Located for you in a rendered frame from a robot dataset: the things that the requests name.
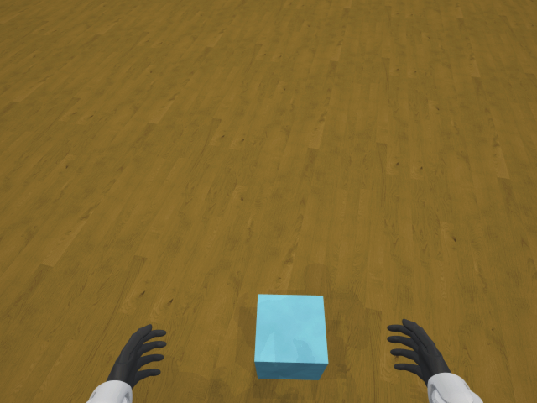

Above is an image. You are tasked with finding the right robot forearm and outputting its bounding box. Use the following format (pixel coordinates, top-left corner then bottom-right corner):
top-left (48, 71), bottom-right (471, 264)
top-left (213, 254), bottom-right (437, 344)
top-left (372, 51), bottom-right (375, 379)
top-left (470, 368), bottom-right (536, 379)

top-left (427, 373), bottom-right (483, 403)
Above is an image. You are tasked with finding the robot right hand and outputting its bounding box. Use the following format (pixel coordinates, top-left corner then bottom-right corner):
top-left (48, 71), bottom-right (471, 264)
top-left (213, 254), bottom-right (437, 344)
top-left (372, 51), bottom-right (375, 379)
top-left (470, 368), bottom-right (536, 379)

top-left (387, 319), bottom-right (451, 387)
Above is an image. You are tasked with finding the left robot forearm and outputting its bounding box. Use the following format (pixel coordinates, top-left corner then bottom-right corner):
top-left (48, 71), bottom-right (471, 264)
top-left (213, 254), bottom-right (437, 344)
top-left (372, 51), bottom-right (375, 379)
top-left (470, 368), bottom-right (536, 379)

top-left (86, 380), bottom-right (133, 403)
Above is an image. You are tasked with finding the carton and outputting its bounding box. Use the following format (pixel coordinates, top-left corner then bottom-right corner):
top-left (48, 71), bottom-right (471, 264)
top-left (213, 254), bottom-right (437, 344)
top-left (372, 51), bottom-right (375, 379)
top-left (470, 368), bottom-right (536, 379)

top-left (254, 294), bottom-right (328, 380)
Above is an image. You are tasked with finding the robot left hand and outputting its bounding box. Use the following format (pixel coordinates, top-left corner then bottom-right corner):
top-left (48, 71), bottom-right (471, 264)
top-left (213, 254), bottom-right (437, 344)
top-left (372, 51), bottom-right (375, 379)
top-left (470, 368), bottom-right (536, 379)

top-left (106, 324), bottom-right (166, 389)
